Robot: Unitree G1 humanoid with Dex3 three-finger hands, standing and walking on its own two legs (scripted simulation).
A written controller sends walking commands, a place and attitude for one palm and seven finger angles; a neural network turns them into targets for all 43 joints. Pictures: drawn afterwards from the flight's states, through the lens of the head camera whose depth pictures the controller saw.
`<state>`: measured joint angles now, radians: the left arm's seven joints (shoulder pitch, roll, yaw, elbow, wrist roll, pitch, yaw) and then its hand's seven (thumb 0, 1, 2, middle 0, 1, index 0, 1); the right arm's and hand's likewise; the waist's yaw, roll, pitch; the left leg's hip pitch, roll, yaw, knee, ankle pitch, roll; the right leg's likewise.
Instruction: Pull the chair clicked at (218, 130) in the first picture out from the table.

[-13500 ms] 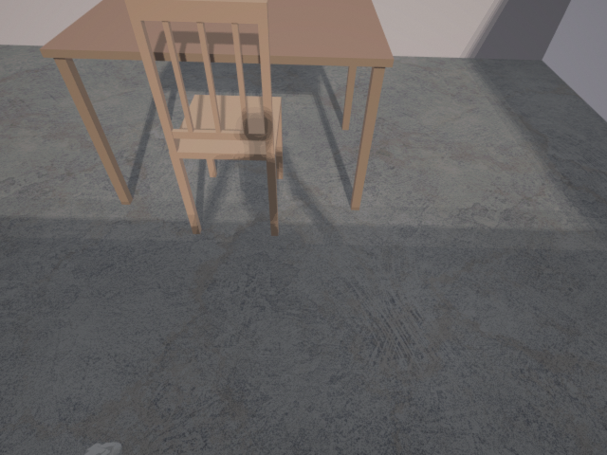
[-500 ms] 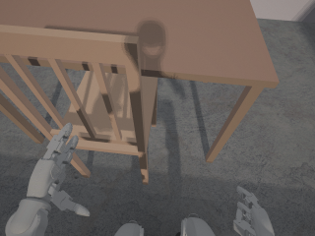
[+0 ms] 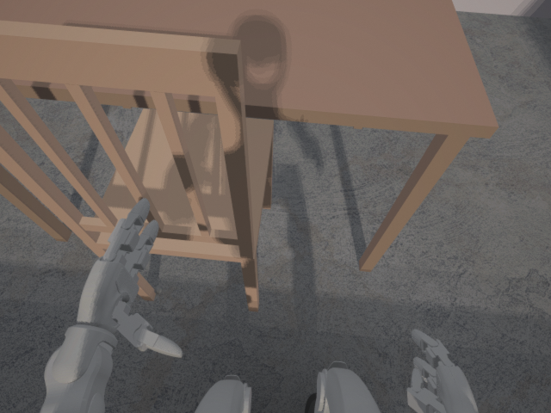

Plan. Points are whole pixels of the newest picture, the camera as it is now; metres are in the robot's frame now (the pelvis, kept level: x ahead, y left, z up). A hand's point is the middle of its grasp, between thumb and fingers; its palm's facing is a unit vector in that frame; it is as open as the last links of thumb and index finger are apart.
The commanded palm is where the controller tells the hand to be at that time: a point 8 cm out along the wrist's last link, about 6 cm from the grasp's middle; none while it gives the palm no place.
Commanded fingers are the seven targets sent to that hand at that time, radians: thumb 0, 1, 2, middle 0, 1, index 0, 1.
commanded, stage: aim the fingers beside a spindle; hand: left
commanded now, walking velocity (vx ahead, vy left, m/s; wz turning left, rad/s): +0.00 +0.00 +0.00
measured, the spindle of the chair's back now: (128, 174) +0.46 +0.25 +0.04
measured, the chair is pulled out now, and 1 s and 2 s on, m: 0.00 0.00 0.00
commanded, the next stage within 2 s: none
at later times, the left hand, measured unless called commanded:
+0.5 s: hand (186, 275) +0.30 +0.14 +0.02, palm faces -0.13 -0.99 -0.03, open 16.9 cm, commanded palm +0.29 +0.20 +0.02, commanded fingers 0.00 -0.50 0.30 -0.06 -0.08 -0.06 -0.08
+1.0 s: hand (198, 280) +0.30 +0.13 +0.00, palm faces -0.12 -0.99 -0.03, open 16.9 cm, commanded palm +0.28 +0.19 +0.01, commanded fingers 0.00 -0.50 0.30 -0.06 -0.08 -0.06 -0.08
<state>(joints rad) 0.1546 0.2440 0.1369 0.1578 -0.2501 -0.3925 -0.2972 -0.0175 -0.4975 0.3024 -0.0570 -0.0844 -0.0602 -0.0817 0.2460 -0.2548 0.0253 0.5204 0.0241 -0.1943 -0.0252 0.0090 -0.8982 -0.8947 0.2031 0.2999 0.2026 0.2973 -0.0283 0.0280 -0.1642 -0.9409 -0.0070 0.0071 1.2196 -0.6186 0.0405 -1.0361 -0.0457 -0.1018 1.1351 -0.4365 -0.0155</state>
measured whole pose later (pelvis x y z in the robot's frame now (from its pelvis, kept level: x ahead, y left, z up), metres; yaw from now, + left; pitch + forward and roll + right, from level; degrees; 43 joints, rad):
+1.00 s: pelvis +0.00 -0.01 -0.02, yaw +0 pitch +22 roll -1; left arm 0.02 0.20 0.08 0.28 -0.19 -0.41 -0.21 -0.02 -0.50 0.30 -0.06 -0.08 -0.06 -0.08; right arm 0.22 -0.25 0.01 0.52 0.02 -0.11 -0.01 0.01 -0.90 -0.89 0.20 0.30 0.20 0.30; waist -0.04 0.02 -0.19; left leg -1.04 0.00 0.01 1.30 -0.64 0.02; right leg -1.16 -0.04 -0.09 1.23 -0.47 -0.04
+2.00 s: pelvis +0.00 +0.00 -0.02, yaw +0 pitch +23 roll -2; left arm 0.02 0.20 0.05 0.29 -0.20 -0.38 -0.22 -0.02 -0.50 0.30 -0.05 -0.08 -0.06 -0.08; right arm 0.21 -0.25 0.02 0.51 0.03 -0.09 0.00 0.01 -0.90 -0.89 0.20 0.30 0.20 0.30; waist -0.03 0.03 -0.19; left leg -1.05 -0.01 0.00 1.30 -0.65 0.04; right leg -1.15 -0.05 -0.10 1.22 -0.47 -0.02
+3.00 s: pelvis -0.01 -0.01 -0.02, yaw +0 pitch +22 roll -1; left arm 0.04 0.21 0.06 0.30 -0.20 -0.39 -0.22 -0.02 -0.50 0.30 -0.05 -0.08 -0.06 -0.08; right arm 0.21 -0.25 0.02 0.51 0.03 -0.10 -0.01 0.01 -0.90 -0.89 0.20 0.30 0.20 0.30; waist -0.04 0.03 -0.19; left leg -1.05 0.00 0.00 1.30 -0.64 0.02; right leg -1.15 -0.04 -0.10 1.23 -0.46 -0.03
